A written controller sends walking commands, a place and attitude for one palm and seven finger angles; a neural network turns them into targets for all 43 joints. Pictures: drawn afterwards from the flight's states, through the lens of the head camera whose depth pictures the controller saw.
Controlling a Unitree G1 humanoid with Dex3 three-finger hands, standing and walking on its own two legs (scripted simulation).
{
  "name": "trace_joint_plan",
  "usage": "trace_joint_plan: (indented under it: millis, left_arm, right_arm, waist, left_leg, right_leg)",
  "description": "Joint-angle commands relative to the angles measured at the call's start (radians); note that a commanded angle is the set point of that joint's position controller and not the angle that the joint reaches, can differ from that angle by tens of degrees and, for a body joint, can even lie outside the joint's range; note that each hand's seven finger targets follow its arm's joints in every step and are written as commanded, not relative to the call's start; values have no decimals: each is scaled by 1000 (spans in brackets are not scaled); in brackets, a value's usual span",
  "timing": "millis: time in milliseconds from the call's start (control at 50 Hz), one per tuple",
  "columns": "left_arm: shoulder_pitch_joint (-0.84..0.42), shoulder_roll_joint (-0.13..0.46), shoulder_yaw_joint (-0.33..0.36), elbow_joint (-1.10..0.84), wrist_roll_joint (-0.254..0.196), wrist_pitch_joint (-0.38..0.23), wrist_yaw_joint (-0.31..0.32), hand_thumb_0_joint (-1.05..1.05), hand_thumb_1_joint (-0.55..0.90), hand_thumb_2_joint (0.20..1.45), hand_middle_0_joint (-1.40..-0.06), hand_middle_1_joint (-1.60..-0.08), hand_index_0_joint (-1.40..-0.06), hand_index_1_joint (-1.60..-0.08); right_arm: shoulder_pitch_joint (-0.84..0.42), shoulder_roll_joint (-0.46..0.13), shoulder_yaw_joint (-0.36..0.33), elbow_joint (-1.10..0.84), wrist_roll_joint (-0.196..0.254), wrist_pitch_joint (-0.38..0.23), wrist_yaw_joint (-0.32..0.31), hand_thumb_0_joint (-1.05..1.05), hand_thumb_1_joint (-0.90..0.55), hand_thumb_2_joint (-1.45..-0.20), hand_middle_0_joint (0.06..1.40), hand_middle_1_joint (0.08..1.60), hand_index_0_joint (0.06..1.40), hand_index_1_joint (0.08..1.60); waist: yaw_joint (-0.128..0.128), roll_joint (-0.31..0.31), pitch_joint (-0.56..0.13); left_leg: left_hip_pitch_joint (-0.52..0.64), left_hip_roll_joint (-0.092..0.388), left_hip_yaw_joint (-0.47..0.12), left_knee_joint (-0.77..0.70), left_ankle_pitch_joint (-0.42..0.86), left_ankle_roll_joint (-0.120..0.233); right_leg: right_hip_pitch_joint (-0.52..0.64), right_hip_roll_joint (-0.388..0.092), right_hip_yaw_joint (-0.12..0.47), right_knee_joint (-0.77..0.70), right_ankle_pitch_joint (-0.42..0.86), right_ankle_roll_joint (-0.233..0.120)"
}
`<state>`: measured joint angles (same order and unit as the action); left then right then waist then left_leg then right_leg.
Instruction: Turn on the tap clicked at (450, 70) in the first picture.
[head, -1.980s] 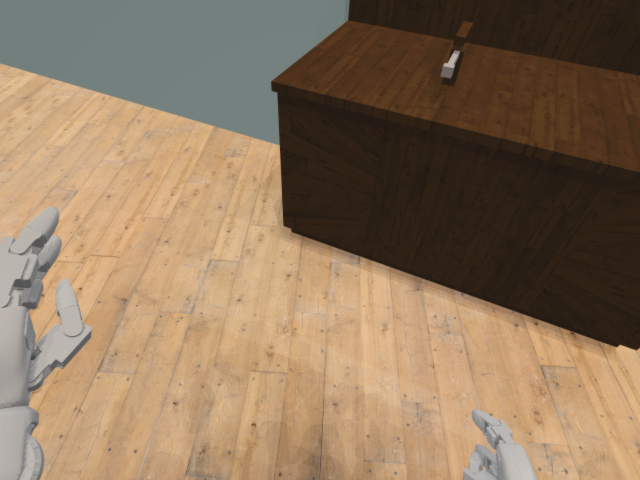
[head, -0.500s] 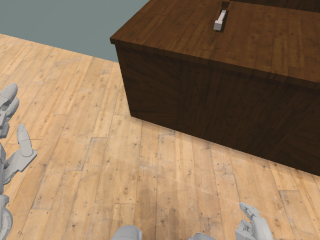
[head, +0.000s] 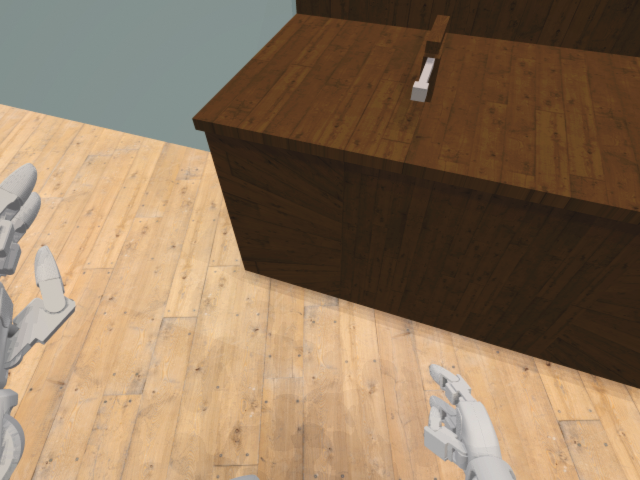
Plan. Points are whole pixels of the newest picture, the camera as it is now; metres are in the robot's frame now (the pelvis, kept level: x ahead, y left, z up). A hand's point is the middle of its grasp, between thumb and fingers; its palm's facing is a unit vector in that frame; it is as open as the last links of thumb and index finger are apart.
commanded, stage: turn to face it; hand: left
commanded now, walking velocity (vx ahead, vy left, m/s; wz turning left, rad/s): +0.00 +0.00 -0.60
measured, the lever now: (419, 91) +0.80 -0.12 +0.07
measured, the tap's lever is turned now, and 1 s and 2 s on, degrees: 0 0 0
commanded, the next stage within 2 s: take the last steps up to it in 1.00 s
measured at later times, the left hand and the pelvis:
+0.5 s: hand (168, 248) +0.28 +0.17 +0.19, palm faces +0.15 -0.90 -0.41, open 7.4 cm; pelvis +0.00 +0.00 +0.02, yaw -18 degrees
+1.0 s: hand (233, 291) +0.24 +0.10 +0.19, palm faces -0.04 -0.91 -0.41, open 7.4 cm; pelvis -0.07 -0.01 +0.01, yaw -30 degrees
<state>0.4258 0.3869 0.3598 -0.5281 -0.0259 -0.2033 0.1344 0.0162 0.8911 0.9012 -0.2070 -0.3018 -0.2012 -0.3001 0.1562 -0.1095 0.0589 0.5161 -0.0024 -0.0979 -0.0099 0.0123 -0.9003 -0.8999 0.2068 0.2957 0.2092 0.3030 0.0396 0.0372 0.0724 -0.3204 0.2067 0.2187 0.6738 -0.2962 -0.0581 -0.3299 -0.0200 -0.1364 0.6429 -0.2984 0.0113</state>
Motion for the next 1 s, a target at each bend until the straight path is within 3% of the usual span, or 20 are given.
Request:
trace_joint_plan:
  millis: [0, 40, 100, 200, 260, 280, 320, 340, 360, 420, 560, 580, 600, 620, 640, 700, 860, 900, 940, 980]
  left_arm:
    - [-30, 188, 175, -72, -20, -34, 33, 0, 900, 900, -200, -300, -200, -300]
    - [-14, 183, 162, -121, -23, -33, 38, 0, 900, 900, -200, -300, -200, -300]
    - [-11, 161, 144, -175, -21, -47, 38, 0, 900, 900, -200, -300, -200, -300]
    - [7, 165, 135, -233, -18, -47, 49, 0, 900, 900, -200, -300, -200, -300]
    - [3, 167, 132, -253, -15, -42, 50, 0, 900, 900, -200, -300, -200, -300]
    - [-13, 168, 127, -260, -15, -44, 49, 0, 900, 900, -200, -300, -200, -300]
    - [-24, 192, 149, -267, -9, -58, 40, 0, 900, 900, -200, -300, -200, -300]
    - [13, 193, 156, -208, -6, -61, 35, 0, 900, 900, -200, -300, -200, -300]
    - [-9, 166, 124, -203, -3, -66, 28, 0, 900, 900, -200, -300, -200, -300]
    - [-45, 131, 78, -225, 1, -65, 18, 0, 900, 900, -200, -300, -200, -300]
    - [-35, 164, 116, -199, -2, -46, 21, 0, 900, 900, -200, -300, -200, -300]
    - [-34, 196, 140, -198, 2, -51, 27, 0, 900, 900, -200, -300, -200, -300]
    - [14, 229, 177, -166, 5, -52, 38, 0, 900, 900, -200, -300, -200, -300]
    - [54, 212, 184, -148, -24, -35, 39, 0, 900, 900, -200, -300, -200, -300]
    - [64, 221, 189, -193, -29, -34, 40, 0, 900, 900, -200, -300, -200, -300]
    - [102, 209, 211, -232, -28, -49, 43, 0, 900, 900, -200, -300, -200, -300]
    - [49, 170, 154, -180, -18, -48, 39, 0, 900, 900, -200, -300, -200, -300]
    - [-10, 161, 122, -209, -16, -53, 33, 0, 900, 900, -200, -300, -200, -300]
    - [2, 166, 137, -159, -2, -61, 33, 0, 900, 900, -200, -300, -200, -300]
    - [-34, 118, 77, -131, 9, -58, 19, 0, 900, 900, -200, -300, -200, -300]
  right_arm:
    - [-40, -158, -91, -129, 11, -17, -27, 0, -900, -900, 200, 300, 200, 300]
    - [-35, -145, -74, -98, 5, 6, -25, 0, -900, -900, 200, 300, 200, 300]
    - [-68, -147, -64, -94, 5, 43, -36, 0, -900, -900, 200, 300, 200, 300]
    - [-75, -175, -81, -120, 5, 72, -46, 0, -900, -900, 200, 300, 200, 300]
    - [-34, -195, -89, -125, 16, 78, -40, 0, -900, -900, 200, 300, 200, 300]
    - [-22, -207, -97, -125, 17, 78, -43, 0, -900, -900, 200, 300, 200, 300]
    - [-31, -236, -116, -148, 14, 69, -46, 0, -900, -900, 200, 300, 200, 300]
    - [-33, -208, -105, -142, 0, 64, -47, 0, -900, -900, 200, 300, 200, 300]
    - [-32, -201, -105, -145, -2, 56, -40, 0, -900, -900, 200, 300, 200, 300]
    - [-10, -224, -116, -129, 13, 33, -21, 0, -900, -900, 200, 300, 200, 300]
    - [20, -231, -113, -131, 17, 0, -2, 0, -900, -900, 200, 300, 200, 300]
    - [19, -212, -110, -136, 21, 3, -1, 0, -900, -900, 200, 300, 200, 300]
    - [5, -185, -98, -146, 17, 7, -5, 0, -900, -900, 200, 300, 200, 300]
    - [-13, -186, -106, -149, 27, 14, -8, 0, -900, -900, 200, 300, 200, 300]
    - [-22, -184, -101, -140, 22, 23, -11, 0, -900, -900, 200, 300, 200, 300]
    - [-44, -163, -76, -108, 12, 62, -16, 0, -900, -900, 200, 300, 200, 300]
    - [-21, -197, -91, -88, 5, 47, -51, 0, -900, -900, 200, 300, 200, 300]
    - [-16, -224, -109, -100, 10, 39, -63, 0, -900, -900, 200, 300, 200, 300]
    - [-32, -223, -99, -97, 7, 32, -67, 0, -900, -900, 200, 300, 200, 300]
    - [-32, -205, -103, -96, 5, 19, -62, 0, -900, -900, 200, 300, 200, 300]
  waist:
    - [-11, -322, -179]
    - [-28, -237, -202]
    - [-31, -180, -259]
    - [-7, -149, -265]
    - [-19, -107, -254]
    - [-30, -56, -234]
    - [-7, 219, -193]
    - [-10, 307, -170]
    - [-21, 273, -114]
    - [-22, 207, -101]
    - [-30, 169, -167]
    - [-30, 26, -201]
    - [-27, -163, -212]
    - [-9, -301, -252]
    - [-18, -265, -247]
    - [-38, -127, -266]
    - [-33, -125, -220]
    - [-41, -8, -186]
    - [-20, 260, -143]
    - [-34, 197, -40]
  left_leg:
    - [-225, -133, -68, 337, -305, -15]
    - [-297, -103, -211, 493, -248, -22]
    - [-245, -113, -198, 370, -192, -29]
    - [-96, -143, -173, 65, -123, -6]
    - [95, -141, -169, -176, 4, 11]
    - [183, -109, -178, -270, 70, 25]
    - [265, 148, -398, -347, 338, 148]
    - [172, 240, -467, -404, 293, 208]
    - [112, 247, -452, -395, 315, 228]
    - [148, 164, -199, -295, 485, 155]
    - [74, 113, -88, -76, 392, 61]
    - [10, 49, -47, 64, 260, 30]
    - [-172, -73, -44, 233, -116, -13]
    - [-233, -121, -144, 388, -297, -16]
    - [-258, -106, -226, 475, -261, -13]
    - [-236, -100, -239, 446, -164, -20]
    - [106, -163, -165, -126, -55, 33]
    - [172, -71, -244, -332, -29, 73]
    - [57, 168, -473, -456, -32, 193]
    - [-115, 172, -433, -451, -31, 229]
  right_leg:
    - [180, -292, 556, -257, 649, -171]
    - [274, -305, 544, -224, 740, -216]
    - [312, -237, 391, -181, 794, -188]
    - [242, -203, 413, -217, 533, -190]
    - [107, -164, 435, -212, 291, -138]
    - [34, -119, 409, -165, 205, -100]
    - [-172, 54, 254, 125, -146, -7]
    - [-192, 51, 173, 371, -250, 13]
    - [-198, 19, 187, 448, -216, 17]
    - [-150, 0, 104, 260, -149, 31]
    - [177, 25, 28, -169, 115, 9]
    - [247, -67, 152, -192, 361, -36]
    - [335, -224, 394, -183, 750, -128]
    - [311, -287, 524, -221, 813, -176]
    - [300, -301, 528, -226, 737, -191]
    - [266, -244, 396, -218, 583, -187]
    - [14, -168, 409, -326, -5, -135]
    - [-28, -83, 354, -215, -56, -67]
    - [-79, 52, 184, 132, -163, -1]
    - [-37, 30, 168, 310, -140, 12]
